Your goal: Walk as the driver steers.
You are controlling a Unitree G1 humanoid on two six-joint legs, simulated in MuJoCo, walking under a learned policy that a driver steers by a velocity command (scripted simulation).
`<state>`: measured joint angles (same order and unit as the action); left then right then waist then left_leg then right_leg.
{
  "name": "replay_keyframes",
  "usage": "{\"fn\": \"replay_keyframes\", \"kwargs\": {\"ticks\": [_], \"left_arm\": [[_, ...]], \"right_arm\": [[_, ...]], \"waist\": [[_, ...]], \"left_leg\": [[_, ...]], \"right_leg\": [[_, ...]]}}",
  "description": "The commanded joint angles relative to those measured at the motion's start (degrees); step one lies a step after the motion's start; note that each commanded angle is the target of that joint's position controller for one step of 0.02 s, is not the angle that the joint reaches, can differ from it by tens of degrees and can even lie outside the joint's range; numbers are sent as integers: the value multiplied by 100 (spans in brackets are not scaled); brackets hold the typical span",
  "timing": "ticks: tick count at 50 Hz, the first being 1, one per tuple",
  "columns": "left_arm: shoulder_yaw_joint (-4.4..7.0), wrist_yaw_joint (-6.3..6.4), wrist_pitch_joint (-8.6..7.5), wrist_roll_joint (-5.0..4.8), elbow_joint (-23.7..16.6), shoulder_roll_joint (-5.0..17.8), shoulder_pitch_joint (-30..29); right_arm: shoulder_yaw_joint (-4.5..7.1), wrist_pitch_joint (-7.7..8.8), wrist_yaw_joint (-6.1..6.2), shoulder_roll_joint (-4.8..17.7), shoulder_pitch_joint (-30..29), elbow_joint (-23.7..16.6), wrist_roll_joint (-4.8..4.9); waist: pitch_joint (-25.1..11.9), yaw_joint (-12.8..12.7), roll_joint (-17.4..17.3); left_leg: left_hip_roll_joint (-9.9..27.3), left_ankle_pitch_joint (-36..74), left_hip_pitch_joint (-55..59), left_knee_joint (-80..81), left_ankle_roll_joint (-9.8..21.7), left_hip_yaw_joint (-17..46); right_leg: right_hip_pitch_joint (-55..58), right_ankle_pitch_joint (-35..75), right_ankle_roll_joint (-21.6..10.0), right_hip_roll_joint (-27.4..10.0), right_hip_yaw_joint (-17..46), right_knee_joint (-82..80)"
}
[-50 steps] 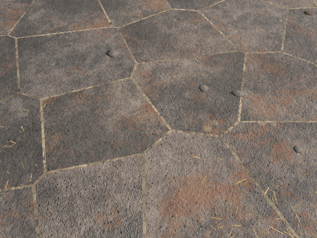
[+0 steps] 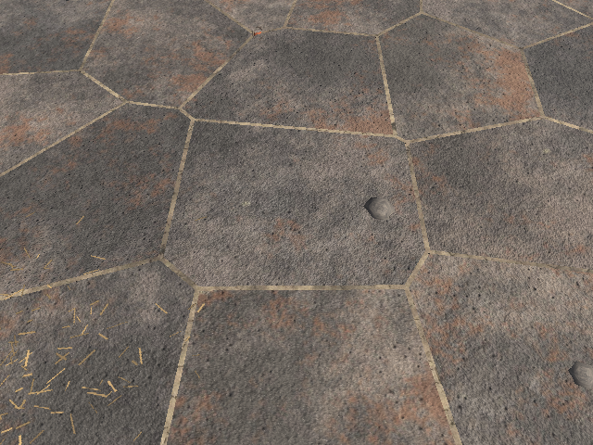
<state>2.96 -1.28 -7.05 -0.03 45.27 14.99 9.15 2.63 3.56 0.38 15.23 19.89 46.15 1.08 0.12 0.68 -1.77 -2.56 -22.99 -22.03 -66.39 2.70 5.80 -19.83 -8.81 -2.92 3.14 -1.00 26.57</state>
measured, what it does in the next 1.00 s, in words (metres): walks ahead: left foot, then right foot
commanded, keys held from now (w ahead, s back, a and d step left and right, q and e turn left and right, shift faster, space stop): w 0.46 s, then w+e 0.12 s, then e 0.42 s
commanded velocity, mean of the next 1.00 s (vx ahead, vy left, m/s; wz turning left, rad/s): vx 0.39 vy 0.00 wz -0.15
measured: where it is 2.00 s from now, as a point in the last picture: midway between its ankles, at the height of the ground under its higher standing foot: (294, 437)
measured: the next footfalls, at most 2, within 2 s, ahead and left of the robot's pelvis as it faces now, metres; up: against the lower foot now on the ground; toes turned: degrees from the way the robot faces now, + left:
left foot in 0.40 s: +0.37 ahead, +0.16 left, +0.00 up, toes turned +2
right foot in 0.88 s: +0.58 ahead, -0.08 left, +0.00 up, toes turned -11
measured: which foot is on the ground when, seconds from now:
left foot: up 0.00-0.38, down 0.40-0.90, up 0.92-1.00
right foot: down 0.00-0.40, up 0.42-0.86, down 0.88-1.00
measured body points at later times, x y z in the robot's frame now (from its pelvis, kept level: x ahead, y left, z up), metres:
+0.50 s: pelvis +0.27 +0.06 +0.00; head +0.29 +0.07 +0.45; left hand +0.29 +0.33 -0.14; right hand +0.45 -0.19 -0.09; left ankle +0.33 +0.15 -0.73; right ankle +0.14 -0.09 -0.65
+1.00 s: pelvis +0.45 +0.02 -0.01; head +0.50 -0.01 +0.44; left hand +0.68 +0.25 -0.10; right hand +0.52 -0.28 -0.13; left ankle +0.39 +0.18 -0.64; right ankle +0.54 -0.07 -0.73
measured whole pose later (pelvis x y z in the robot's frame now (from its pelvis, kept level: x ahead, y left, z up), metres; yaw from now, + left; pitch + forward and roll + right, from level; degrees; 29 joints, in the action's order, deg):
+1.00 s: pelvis +0.45 +0.02 -0.01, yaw -13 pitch +3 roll +1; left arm 3.8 -1.6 -1.3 -0.1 38.8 16.5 7.8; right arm 3.1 1.8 1.4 17.0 8.7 44.1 -0.1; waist 3.4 -0.2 -0.6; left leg -0.5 -29.6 -26.0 -69.0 -1.8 1.0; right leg -27.9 -5.7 -4.5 3.5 0.8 30.7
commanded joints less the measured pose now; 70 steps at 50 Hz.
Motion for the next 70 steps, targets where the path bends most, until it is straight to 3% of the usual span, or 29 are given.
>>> {"fn": "replay_keyframes", "kwargs": {"ticks": [1,9,14,17,19,20,21,22,23,24,26,30,36,40,43,44,45,46,47,48,49,53,57,63,66,67,68,69,70], "left_arm": [[84,-20,2,55,-152,485,308],[163,58,70,-95,200,876,912],[148,64,193,-141,448,965,1424],[186,103,291,-146,514,1106,1390],[148,124,329,-126,470,1045,1248],[34,138,298,5,280,796,1165],[-183,97,163,-17,206,78,1869],[-44,62,61,-135,294,695,1623],[40,41,11,-235,120,964,1086],[32,59,24,-218,96,888,823],[70,77,159,-133,123,737,812],[72,124,399,-137,98,453,791],[15,-17,365,-6,-296,231,-113],[101,-169,424,-5,-656,434,-373],[268,-229,423,16,-633,708,314],[414,-162,403,32,-519,1037,828],[556,-14,438,56,-588,1654,1135],[525,9,453,114,-800,1817,950],[440,-22,492,69,-942,1411,815],[366,-11,509,22,-1032,1150,441],[319,15,555,-65,-1040,974,199],[341,132,673,62,-1206,1008,-119],[385,283,733,3,-1263,1087,-47],[299,277,841,78,-1251,925,13],[204,260,894,25,-1215,791,-27],[167,261,887,9,-1140,685,182],[103,255,852,68,-1133,468,360],[152,228,786,16,-1299,528,267],[223,235,735,93,-1281,829,49]], "right_arm": [[165,113,-10,554,-246,-548,-68],[9,158,-46,159,-1332,-897,-87],[7,200,-183,224,-2146,-1198,11],[68,249,-250,404,-2055,-1268,5],[275,252,-197,795,-812,-910,-51],[408,231,-127,1248,311,-718,-133],[491,185,-147,1675,582,-614,-150],[358,164,-153,1095,668,-605,-84],[274,170,-142,903,243,-652,-67],[227,167,-145,766,-166,-709,-94],[155,213,-184,498,-624,-718,-163],[223,366,-167,611,-667,-477,-213],[251,234,63,826,-690,-280,-190],[323,34,158,1007,-616,-154,-50],[375,-132,252,1079,-859,-223,57],[340,-154,254,966,-657,-223,15],[208,-108,215,649,-342,-383,-266],[84,-50,110,401,43,-517,-301],[172,-30,22,804,-223,-429,-153],[179,-67,24,828,-649,-560,-32],[188,-138,95,759,-770,-505,-82],[216,-328,226,662,-699,-554,-185],[183,-339,271,575,-859,-578,-169],[168,-275,176,570,-1006,-661,-116],[160,-190,71,460,-707,-586,-117],[178,-169,43,558,-660,-588,-188],[230,-160,47,920,-607,-664,-331],[270,-180,38,1096,-837,-590,-417],[196,-147,40,797,-1130,-761,-420]], "waist": [[-11,-81,543],[62,-354,546],[265,-608,598],[192,-382,706],[-581,275,590],[-1468,705,3],[-2130,375,-1571],[-2057,578,-1079],[-1182,510,-762],[-779,345,-304],[-328,-5,-254],[15,-197,-210],[45,32,-185],[-65,74,-282],[-405,-316,-255],[-728,-495,152],[-1282,-406,1304],[-2191,-82,1886],[-2387,-398,941],[-1754,-326,650],[-1147,-177,169],[-772,105,748],[-960,-13,798],[-796,-227,1064],[-687,-23,1026],[-613,-30,859],[-591,-172,-2],[-242,-417,-1315],[-220,-214,-1162]], "left_leg": [[816,515,-1580,58,-34,51],[828,2343,-1430,2503,-222,-420],[609,2427,-1294,3397,-148,-525],[472,1846,-888,3756,71,-587],[284,1962,1009,4014,367,-748],[1337,2309,2779,3794,782,385],[2575,1460,4563,4311,1694,2920],[2521,754,4448,4705,1644,3422],[2302,975,3706,4811,1389,2565],[2068,1456,2923,4944,1231,1859],[1729,1998,1819,5375,1068,1033],[1675,2980,1183,5826,1081,106],[1382,4579,1177,5480,725,-1253],[1729,4649,1978,4877,615,-1228],[1614,5295,2097,3501,335,-1356],[1182,4753,1790,2375,44,-1524],[645,1811,252,501,-370,-1590],[-350,-1873,-1310,-1197,-612,-720],[35,-1494,-1476,-1477,-505,107],[204,-1006,-1702,-1288,-426,17],[414,-647,-1706,-794,-451,-57],[349,17,-866,392,-551,-191],[310,382,-835,1220,-691,-68],[348,340,-237,2199,-629,-224],[256,948,614,3707,-378,-449],[460,1311,1031,4190,-227,-299],[1434,1754,1361,4602,115,670],[2051,2095,762,4872,811,1544],[2187,2019,460,5030,1060,1676]], "right_leg": [[1194,-2,-1021,-1634,2074,-1563],[1142,1424,-904,-1289,742,-1834],[1698,1181,-808,-1557,818,-1570],[2105,1794,-659,-1757,894,-1128],[1782,3126,-414,-1353,496,320],[631,1876,-188,-1020,203,2075],[-1660,-1851,143,-71,94,3989],[-2337,-2390,98,-314,745,4684],[-2647,-1906,44,-589,649,4767],[-2441,-1410,68,-830,541,4540],[-1886,-899,144,-1100,569,4035],[-1791,-281,301,-1030,726,3573],[-1209,1491,342,-727,188,1480],[-1308,826,154,-654,88,987],[-444,377,-148,-266,-242,400],[464,1551,-357,-155,-84,-69],[2031,4460,-940,-1408,1552,289],[3293,4804,-2243,-2603,3868,1],[2977,3646,-2053,-2339,3499,-274],[2380,2687,-1735,-2060,2888,-383],[1614,1929,-1401,-1756,2446,-557],[201,1083,-1152,-1179,2042,-923],[335,304,-1056,-1135,2172,-862],[233,-444,-958,-1160,2427,-767],[172,-376,-727,-1027,2425,-460],[-37,-598,-471,-822,2265,-277],[-466,-1249,-102,-342,1736,574],[-716,-1787,142,221,826,924],[-465,-1917,327,-10,829,1532]]}}
Keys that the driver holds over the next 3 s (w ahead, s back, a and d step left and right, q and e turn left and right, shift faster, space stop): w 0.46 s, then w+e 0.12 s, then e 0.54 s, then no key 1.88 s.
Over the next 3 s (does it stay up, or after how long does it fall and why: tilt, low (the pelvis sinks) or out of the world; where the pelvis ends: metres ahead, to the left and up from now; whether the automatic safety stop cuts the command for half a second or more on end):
stays up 0.51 0.05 0.00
